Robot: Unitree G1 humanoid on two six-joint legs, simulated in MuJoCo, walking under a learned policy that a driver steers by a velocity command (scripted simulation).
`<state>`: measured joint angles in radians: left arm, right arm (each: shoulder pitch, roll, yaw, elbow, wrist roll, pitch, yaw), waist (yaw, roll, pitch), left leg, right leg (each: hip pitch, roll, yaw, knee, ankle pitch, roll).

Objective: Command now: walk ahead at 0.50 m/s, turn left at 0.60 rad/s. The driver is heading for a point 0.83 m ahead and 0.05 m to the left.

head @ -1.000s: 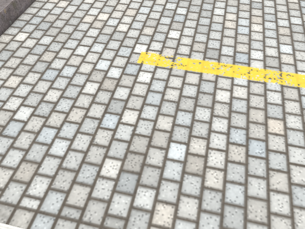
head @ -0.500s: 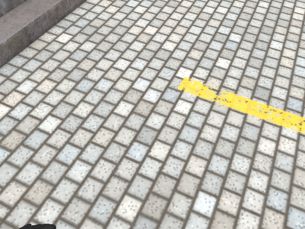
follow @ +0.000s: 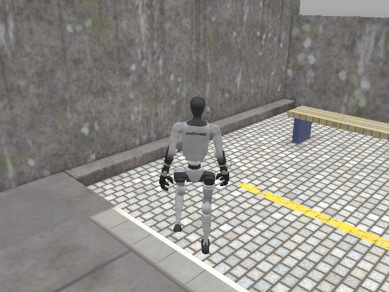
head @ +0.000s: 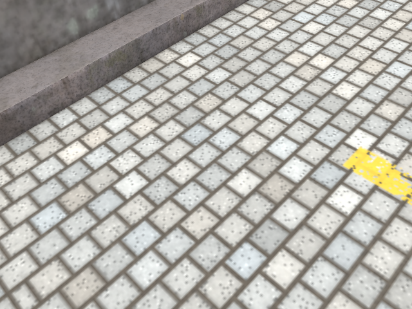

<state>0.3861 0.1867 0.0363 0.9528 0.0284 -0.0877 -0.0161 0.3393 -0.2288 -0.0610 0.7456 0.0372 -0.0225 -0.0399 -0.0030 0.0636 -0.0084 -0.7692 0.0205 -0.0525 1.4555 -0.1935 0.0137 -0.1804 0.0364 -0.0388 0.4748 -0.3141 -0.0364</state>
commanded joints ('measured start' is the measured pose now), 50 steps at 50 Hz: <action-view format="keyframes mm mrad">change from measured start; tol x32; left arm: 1 -81 161 22 -78 10 -37 42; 32 -411 175 18 -333 -42 -20 -3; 39 78 334 82 -224 -28 -18 -11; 50 -93 229 41 -212 -33 -11 0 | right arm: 1 -107 -28 -21 -121 -25 -37 26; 50 -161 -94 -4 -103 -37 -48 37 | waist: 1 -2 -229 52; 16 -91 163 -230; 34 -60 30 22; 39 90 -393 -377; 50 29 -129 23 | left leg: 1 113 13 -36 -451 246 -3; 14 482 -116 151 -905 38 159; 17 1233 310 -713 -1076 -5 475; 26 435 63 -152 -1243 345 261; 35 652 155 -253 -1084 193 171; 37 586 66 -177 -791 334 114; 40 -23 -46 -115 -134 -334 7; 50 80 94 -5 -597 97 -31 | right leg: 1 -115 -217 94 -267 626 -44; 14 215 -271 -86 216 1359 -8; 15 0 -213 -100 490 1055 6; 16 -491 -15 -47 863 -179 49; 17 -659 1 150 1005 -278 37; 29 -279 -88 52 167 426 105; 36 -128 -50 48 5 248 -11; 39 562 -444 817 -153 -54 -292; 50 68 -237 221 -327 385 -192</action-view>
